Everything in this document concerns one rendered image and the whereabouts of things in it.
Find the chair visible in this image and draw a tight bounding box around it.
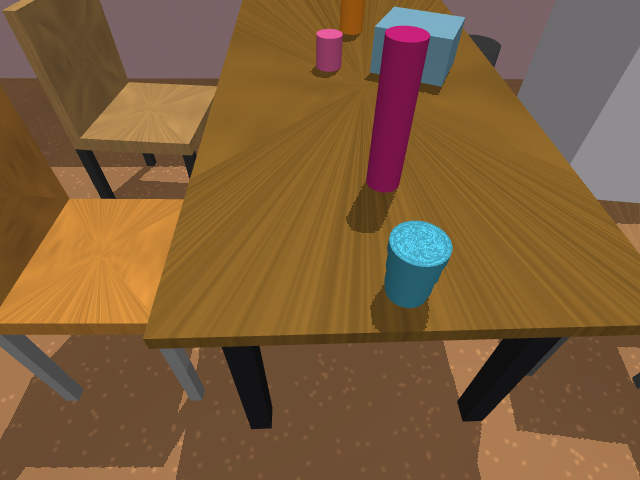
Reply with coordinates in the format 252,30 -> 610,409
527,200 -> 640,389
2,0 -> 217,199
0,85 -> 205,401

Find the table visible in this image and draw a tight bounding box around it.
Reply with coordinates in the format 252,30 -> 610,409
143,0 -> 640,429

